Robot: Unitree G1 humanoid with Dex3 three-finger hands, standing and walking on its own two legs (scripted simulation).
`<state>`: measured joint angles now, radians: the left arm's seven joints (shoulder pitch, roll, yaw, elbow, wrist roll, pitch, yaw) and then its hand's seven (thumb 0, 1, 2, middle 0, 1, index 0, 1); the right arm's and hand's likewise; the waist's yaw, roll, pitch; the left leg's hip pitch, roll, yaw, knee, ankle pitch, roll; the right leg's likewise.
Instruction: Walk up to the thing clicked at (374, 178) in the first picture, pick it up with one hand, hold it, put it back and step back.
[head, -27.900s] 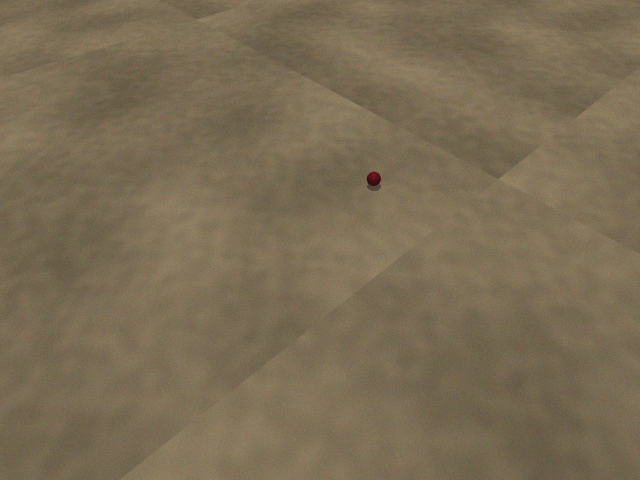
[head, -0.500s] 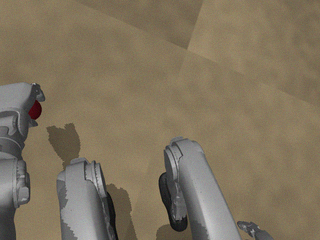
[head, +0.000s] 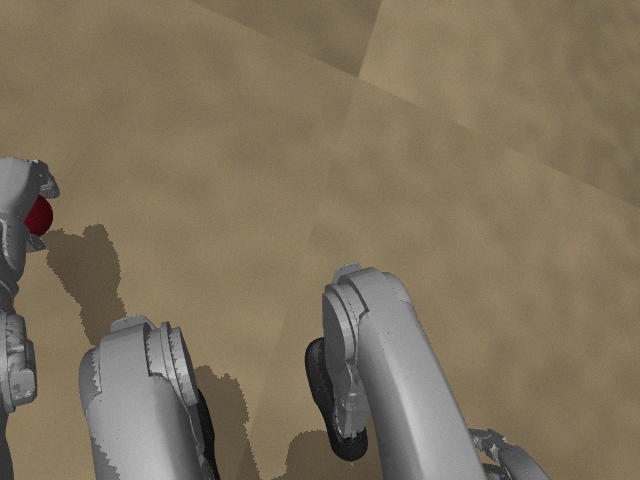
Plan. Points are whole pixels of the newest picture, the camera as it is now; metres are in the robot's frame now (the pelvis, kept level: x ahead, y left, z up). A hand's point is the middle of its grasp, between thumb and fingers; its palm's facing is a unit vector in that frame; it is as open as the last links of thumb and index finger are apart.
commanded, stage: rest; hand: left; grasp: from above
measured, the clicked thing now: (21, 215) +0.47 +0.30 -0.22
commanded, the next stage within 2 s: open in 1.56 s
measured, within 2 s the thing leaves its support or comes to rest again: rests again in 1.80 s
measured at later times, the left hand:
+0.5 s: hand (38, 221) +0.47 +0.29 -0.23, palm faces -0.45 -0.10 -0.89, open 8.3 cm
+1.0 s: hand (45, 222) +0.47 +0.29 -0.26, palm faces -0.43 -0.11 -0.89, open 8.3 cm
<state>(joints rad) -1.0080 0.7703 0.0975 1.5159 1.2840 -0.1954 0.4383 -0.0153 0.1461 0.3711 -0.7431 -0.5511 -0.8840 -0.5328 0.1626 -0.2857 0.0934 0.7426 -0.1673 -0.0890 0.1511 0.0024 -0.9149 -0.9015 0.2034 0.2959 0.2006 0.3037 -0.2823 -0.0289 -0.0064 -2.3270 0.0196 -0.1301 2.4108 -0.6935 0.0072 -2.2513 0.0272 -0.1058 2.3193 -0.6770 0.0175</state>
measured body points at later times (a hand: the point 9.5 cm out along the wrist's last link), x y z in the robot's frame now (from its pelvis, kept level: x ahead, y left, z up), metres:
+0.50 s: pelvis +0.00 +0.00 -0.02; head +0.27 +0.08 +0.33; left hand +0.49 +0.29 -0.18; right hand +0.03 -0.27 -0.10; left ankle +0.07 +0.12 -0.30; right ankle +0.10 -0.12 -0.30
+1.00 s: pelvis +0.00 +0.01 -0.03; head +0.27 +0.10 +0.31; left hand +0.49 +0.29 -0.21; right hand +0.02 -0.26 -0.09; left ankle +0.07 +0.12 -0.30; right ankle +0.10 -0.12 -0.30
